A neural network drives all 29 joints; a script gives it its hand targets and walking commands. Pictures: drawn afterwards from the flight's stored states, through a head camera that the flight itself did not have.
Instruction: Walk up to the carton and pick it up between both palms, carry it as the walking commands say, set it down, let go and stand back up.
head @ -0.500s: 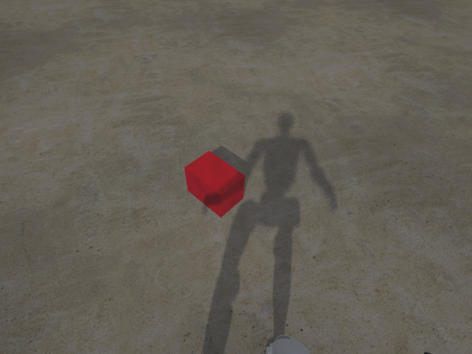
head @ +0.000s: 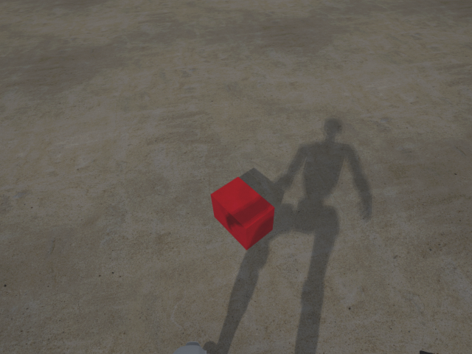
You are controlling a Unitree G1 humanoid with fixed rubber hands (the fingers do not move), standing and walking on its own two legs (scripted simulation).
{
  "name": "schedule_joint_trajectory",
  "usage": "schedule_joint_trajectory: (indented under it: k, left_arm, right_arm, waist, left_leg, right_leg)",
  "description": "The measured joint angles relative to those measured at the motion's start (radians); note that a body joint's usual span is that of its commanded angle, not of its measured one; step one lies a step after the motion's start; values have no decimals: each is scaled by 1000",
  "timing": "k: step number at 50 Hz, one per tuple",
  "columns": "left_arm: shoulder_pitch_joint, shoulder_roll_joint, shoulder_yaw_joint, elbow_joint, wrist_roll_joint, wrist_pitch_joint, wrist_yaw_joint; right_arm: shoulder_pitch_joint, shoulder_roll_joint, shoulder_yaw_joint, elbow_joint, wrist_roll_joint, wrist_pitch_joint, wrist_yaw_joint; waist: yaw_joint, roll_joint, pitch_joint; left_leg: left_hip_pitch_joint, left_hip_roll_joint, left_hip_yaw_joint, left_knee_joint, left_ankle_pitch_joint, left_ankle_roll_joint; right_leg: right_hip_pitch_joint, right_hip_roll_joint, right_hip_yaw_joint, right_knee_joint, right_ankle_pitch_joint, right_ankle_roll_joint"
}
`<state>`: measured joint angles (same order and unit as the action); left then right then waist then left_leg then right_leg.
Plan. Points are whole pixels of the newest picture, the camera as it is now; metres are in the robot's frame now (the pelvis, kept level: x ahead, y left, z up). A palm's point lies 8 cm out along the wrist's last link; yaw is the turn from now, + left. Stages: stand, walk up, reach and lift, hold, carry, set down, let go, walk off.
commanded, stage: walk up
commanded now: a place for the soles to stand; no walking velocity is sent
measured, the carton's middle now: (242, 212) +0.88 +0.04 -0.68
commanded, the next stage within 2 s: none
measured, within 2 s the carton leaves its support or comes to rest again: neither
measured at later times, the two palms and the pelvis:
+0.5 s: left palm (74, 290) +0.27 +0.34 -0.08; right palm (435, 338) +0.19 -0.32 -0.09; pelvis +0.16 +0.03 -0.01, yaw -2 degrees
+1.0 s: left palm (78, 256) +0.33 +0.36 -0.07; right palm (392, 233) +0.40 -0.31 -0.08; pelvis +0.30 +0.02 -0.01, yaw +0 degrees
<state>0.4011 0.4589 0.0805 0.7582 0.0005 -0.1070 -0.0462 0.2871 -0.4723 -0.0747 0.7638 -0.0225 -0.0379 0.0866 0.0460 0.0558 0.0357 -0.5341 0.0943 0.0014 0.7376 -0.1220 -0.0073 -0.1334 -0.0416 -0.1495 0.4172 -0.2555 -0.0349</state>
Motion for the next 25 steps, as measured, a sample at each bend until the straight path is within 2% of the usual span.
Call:
schedule_joint_trajectory:
  k: [4,6,8,11,13,19,25]
  left_arm:
    - [18,12,-3,-1,-1,5,-6]
    - [23,17,-6,-4,1,11,-6]
    - [19,18,-10,-7,-1,19,1]
    - [-9,-4,-28,-6,4,32,14]
    - [-25,-7,-37,-9,3,34,14]
    - [-54,-1,-23,1,-2,50,-9]
    - [-99,-18,-10,20,13,49,-32]
  right_arm:
    - [-44,5,-3,-11,-4,-6,1]
    - [-65,5,-5,-22,-2,-18,-2]
    - [-87,2,-9,-33,-9,-37,-14]
    - [-92,12,-3,-50,2,-58,-36]
    - [-68,20,4,-53,14,-63,-45]
    - [15,15,4,-40,15,-49,-49]
    - [84,-7,-11,-39,4,-40,-40]
  waist:
    - [7,-27,-10]
    - [11,-42,-13]
    - [9,-60,-3]
    - [0,-60,25]
    - [-17,-62,28]
    - [-69,-100,25]
    - [-98,-69,18]
  left_leg:
    - [71,-9,33,-129,-15,14]
    - [125,-29,49,-200,-50,32]
    - [160,-53,62,-238,-2,45]
    - [196,-46,74,-202,-47,32]
    - [243,-39,74,-231,-63,30]
    - [349,-60,101,-298,-87,35]
    - [385,-61,120,-273,-157,22]
  right_leg:
    - [23,-13,-7,19,-54,18]
    - [22,-29,-6,59,-96,31]
    - [-25,-61,7,200,-152,17]
    - [-178,-27,95,533,-178,-3]
    - [-259,-19,108,620,-159,-3]
    - [-397,-68,131,482,-28,26]
    - [-355,-69,101,239,99,28]
